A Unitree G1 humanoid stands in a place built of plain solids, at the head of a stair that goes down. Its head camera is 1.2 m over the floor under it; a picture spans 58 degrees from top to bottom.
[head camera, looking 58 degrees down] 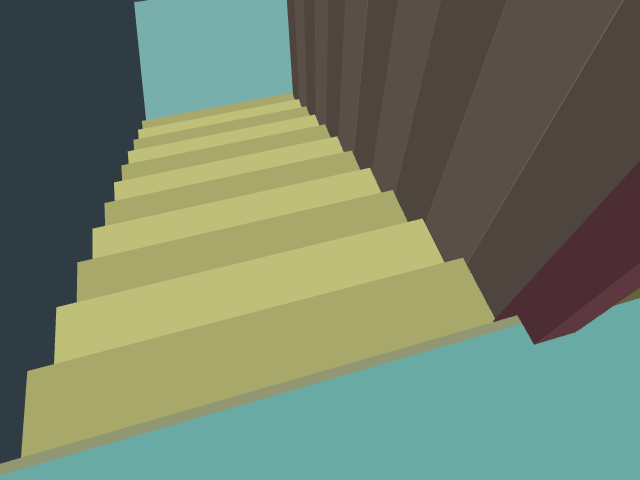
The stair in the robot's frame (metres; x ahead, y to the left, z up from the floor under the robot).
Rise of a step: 0.16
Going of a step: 0.29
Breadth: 1.48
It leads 16 degrees to the left of straight ahead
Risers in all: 12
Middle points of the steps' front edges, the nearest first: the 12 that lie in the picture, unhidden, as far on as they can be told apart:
0.29 0.12 0.00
0.57 0.20 -0.15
0.85 0.28 -0.31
1.13 0.36 -0.46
1.41 0.44 -0.62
1.69 0.51 -0.77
1.97 0.59 -0.93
2.24 0.67 -1.08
2.52 0.75 -1.24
2.80 0.83 -1.39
3.08 0.91 -1.55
3.36 0.99 -1.70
